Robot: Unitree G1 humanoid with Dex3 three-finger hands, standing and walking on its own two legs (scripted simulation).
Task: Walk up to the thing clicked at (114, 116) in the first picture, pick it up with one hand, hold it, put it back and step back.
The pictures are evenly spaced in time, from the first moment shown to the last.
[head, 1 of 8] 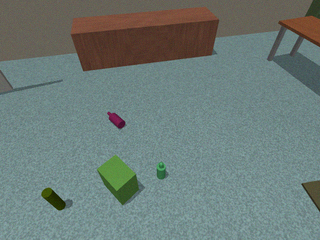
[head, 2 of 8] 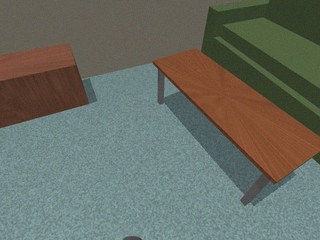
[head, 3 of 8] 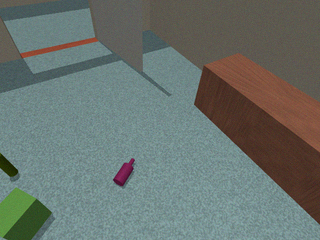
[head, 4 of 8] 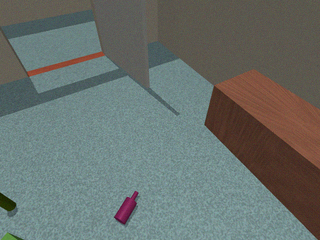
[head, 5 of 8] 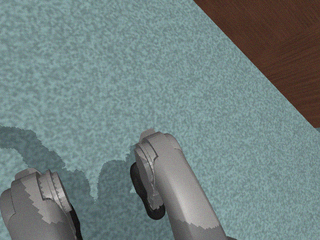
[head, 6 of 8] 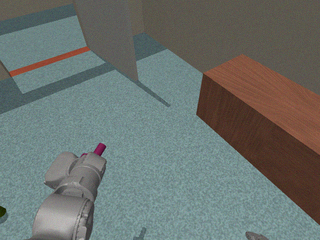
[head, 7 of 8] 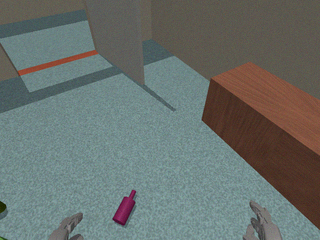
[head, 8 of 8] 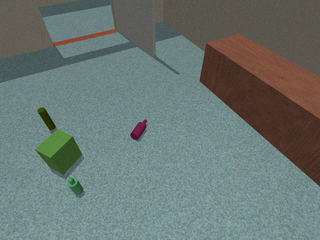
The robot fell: no
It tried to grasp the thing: yes
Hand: left
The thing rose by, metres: 0.66
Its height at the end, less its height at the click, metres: +0.00
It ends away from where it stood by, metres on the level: 0.01
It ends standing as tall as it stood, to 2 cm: yes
